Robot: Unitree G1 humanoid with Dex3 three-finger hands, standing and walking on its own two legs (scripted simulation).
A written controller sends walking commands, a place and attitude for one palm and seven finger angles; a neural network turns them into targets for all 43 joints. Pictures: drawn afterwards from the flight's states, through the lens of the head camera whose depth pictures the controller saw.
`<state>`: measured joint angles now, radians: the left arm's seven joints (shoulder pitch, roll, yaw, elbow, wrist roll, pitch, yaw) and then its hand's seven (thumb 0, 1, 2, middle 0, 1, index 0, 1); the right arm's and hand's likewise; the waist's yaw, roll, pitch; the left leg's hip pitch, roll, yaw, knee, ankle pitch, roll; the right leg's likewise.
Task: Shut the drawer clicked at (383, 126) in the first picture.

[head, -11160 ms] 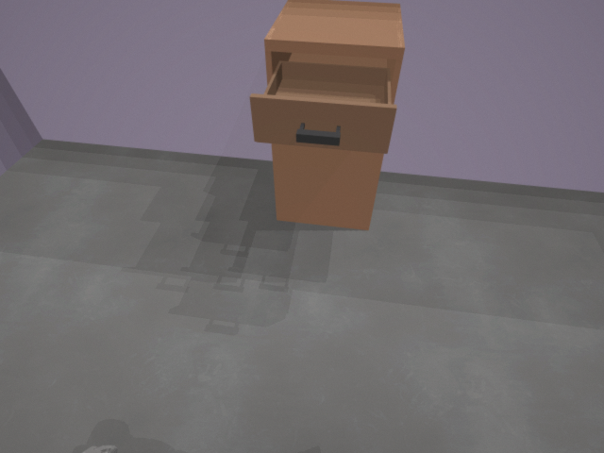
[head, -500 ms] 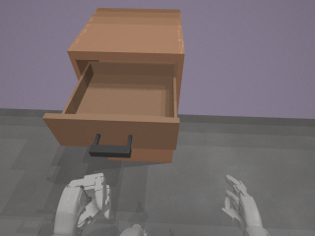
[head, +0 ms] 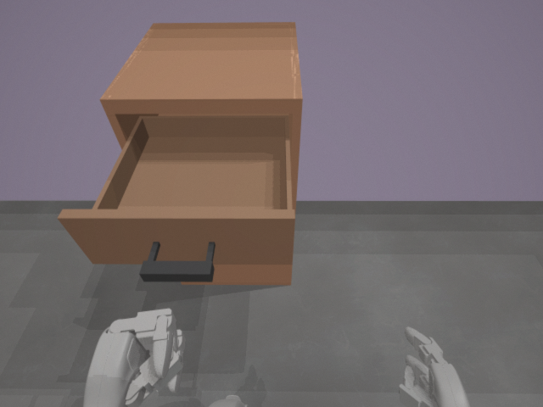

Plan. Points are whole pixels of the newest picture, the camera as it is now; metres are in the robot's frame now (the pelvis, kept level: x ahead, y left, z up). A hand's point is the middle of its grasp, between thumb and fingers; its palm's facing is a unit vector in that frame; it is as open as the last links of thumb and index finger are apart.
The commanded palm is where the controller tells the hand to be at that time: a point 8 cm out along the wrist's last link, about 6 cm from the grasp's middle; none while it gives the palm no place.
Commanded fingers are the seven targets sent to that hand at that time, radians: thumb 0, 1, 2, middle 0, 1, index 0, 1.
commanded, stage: raise the hand and make a fist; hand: left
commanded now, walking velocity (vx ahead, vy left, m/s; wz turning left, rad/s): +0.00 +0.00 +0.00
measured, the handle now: (180, 259) +0.36 +0.18 +0.00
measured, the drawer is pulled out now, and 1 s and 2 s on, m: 0.30 0.30 0.30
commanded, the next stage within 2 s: bring the fist close to the handle in 0.08 s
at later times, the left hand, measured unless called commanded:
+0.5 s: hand (180, 353) +0.18 +0.12 +0.07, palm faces -0.01 -1.00 -0.02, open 3.2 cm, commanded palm +0.16 +0.18 +0.07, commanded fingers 0.00 0.90 0.90 -1.40 -1.60 -1.40 -1.60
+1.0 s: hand (193, 328) +0.23 +0.13 +0.02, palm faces -0.02 -1.00 -0.01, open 3.3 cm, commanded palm +0.22 +0.18 +0.02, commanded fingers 0.00 0.90 0.90 -1.40 -1.60 -1.40 -1.60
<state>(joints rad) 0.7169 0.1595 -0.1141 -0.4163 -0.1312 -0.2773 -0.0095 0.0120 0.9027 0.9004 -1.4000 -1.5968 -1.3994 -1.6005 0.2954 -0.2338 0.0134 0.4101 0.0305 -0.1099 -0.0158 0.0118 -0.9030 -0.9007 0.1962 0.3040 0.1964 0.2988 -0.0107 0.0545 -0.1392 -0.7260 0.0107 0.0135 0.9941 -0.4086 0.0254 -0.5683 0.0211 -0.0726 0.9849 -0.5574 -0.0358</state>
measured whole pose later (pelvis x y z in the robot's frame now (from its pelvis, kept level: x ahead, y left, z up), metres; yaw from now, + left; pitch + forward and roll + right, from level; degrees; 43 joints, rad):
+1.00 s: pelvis -0.01 +0.00 -0.03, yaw -1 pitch +16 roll -2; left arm 0.36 0.16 -0.03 -0.04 -0.15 -0.39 -0.04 0.01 0.90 0.90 -1.40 -1.60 -1.40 -1.60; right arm 0.24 -0.22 0.02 0.48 0.00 -0.09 -0.01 0.01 -0.90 -0.90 0.20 0.30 0.20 0.30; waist -0.03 0.04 -0.17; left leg -0.99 0.02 0.00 1.17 -0.46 0.02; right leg -0.82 0.03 -0.08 1.16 -0.61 -0.04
